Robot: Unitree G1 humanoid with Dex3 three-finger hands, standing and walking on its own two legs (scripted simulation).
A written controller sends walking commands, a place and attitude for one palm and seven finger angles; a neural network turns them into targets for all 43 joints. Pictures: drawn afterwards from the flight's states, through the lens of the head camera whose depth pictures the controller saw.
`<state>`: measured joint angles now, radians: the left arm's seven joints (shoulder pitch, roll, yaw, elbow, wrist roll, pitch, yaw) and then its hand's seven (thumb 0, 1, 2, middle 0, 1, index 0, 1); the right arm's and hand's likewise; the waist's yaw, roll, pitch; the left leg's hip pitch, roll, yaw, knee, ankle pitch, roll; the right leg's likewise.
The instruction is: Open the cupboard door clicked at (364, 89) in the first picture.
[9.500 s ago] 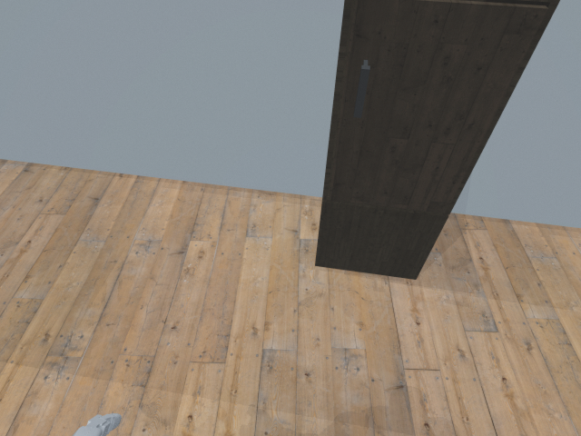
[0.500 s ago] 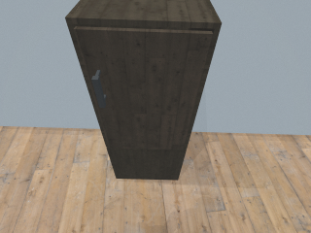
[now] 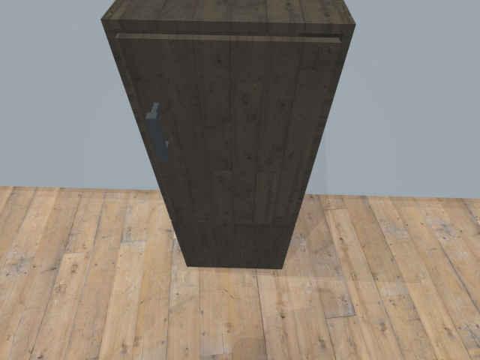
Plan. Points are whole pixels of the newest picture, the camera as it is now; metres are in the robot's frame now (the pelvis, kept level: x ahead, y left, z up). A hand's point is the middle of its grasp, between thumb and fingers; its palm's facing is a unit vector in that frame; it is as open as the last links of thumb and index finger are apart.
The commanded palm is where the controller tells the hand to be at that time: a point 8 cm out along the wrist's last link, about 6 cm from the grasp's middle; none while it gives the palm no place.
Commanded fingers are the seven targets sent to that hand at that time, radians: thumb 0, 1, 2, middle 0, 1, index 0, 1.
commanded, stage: look again from close up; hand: left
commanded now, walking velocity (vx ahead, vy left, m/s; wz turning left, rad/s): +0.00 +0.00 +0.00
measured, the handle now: (160, 133) +0.53 +0.20 +0.06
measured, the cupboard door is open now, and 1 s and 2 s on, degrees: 0 0 0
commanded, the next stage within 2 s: raise the hand with hooked fingers in 0.34 s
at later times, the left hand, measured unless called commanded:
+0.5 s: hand out of the picture +0.01 +0.20 -0.16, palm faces +0.13 -0.97 -0.19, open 7.4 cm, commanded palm +0.07 +0.25 -0.07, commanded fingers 0.00 0.81 0.86 -0.21 -0.36 -0.21 -0.36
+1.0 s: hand out of the picture +0.11 +0.22 -0.02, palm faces +0.20 -0.97 -0.09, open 9.4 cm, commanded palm +0.11 +0.27 -0.02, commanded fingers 0.00 0.22 0.61 -0.25 -0.74 -0.25 -0.74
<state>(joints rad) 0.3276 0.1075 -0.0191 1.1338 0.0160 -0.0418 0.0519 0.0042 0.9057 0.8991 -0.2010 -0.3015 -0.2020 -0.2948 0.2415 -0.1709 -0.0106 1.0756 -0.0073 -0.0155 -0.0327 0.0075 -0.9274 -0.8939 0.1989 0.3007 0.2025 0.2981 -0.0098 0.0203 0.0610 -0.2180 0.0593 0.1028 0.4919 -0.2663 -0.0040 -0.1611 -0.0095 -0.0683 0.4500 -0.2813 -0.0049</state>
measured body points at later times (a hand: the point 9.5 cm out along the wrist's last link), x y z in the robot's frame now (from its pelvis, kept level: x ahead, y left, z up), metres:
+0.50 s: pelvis -0.03 +0.02 +0.00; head -0.01 +0.03 +0.45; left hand +0.01 +0.25 -0.14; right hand -0.01 -0.21 -0.15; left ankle +0.00 +0.12 -0.74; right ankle -0.03 -0.11 -0.74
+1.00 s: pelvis -0.04 -0.01 -0.08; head +0.01 +0.01 +0.36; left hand +0.10 +0.28 -0.02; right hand +0.21 -0.23 -0.12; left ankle +0.00 +0.12 -0.74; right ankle -0.03 -0.11 -0.74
